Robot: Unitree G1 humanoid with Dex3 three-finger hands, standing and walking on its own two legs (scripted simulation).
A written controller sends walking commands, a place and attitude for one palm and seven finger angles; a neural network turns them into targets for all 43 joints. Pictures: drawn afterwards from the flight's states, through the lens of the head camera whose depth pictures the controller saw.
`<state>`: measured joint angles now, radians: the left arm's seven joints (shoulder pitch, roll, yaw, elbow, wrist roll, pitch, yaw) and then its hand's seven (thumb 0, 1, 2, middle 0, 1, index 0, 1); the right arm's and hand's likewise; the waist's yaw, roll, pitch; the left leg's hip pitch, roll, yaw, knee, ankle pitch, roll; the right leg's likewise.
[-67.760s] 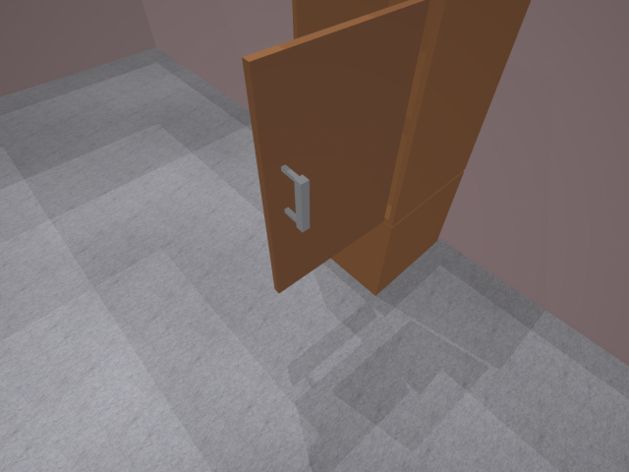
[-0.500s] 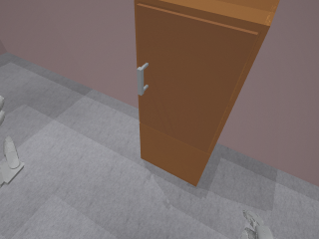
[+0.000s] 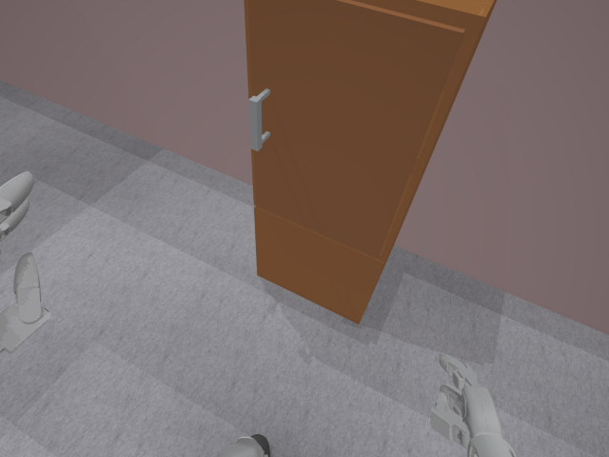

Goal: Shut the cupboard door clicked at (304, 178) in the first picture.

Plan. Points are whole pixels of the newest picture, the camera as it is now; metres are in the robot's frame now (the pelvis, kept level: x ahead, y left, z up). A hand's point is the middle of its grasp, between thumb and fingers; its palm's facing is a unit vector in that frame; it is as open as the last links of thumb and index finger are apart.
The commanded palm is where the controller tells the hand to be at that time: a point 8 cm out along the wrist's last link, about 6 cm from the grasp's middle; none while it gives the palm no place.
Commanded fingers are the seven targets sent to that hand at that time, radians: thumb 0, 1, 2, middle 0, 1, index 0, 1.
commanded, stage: step back with the hand held close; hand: left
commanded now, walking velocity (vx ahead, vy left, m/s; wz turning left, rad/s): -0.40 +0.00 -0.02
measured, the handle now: (260, 120) +0.78 +0.13 -0.01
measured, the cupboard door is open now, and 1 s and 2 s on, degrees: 0 0 0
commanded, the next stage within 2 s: stop stepping back and stand still in 0.08 s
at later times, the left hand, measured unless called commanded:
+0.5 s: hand out of the picture +0.09 +0.28 +0.18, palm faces +0.42 -0.80 -0.44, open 7.5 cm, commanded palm +0.04 +0.32 +0.19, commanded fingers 0.00 0.90 0.90 -0.20 -0.30 -0.20 -0.30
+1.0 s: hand out of the picture +0.09 +0.30 +0.16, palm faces +0.43 -0.78 -0.45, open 7.5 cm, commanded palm none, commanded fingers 0.00 0.90 0.90 -0.20 -0.30 -0.20 -0.30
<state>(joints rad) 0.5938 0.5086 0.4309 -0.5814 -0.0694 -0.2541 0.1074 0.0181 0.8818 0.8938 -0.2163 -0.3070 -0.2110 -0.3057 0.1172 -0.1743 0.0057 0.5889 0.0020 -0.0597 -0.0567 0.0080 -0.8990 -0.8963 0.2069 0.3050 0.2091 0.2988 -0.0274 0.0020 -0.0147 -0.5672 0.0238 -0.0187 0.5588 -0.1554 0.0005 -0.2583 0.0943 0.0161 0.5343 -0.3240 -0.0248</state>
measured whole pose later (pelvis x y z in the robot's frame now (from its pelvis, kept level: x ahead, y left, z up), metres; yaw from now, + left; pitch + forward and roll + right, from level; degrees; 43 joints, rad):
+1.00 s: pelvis -0.10 +0.03 +0.01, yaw +1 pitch +0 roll -2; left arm 0.55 0.40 0.37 -0.39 -0.03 -0.19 0.14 0.01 0.88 0.89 -0.21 -0.31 -0.21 -0.31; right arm 0.26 -0.21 0.02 0.67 0.00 -0.10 -0.05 0.01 -0.90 -0.90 0.21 0.30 0.21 0.30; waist 0.00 0.03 -0.07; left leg -0.36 0.02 0.00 0.55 -0.19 0.02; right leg -0.17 0.07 -0.03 0.46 -0.30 -0.05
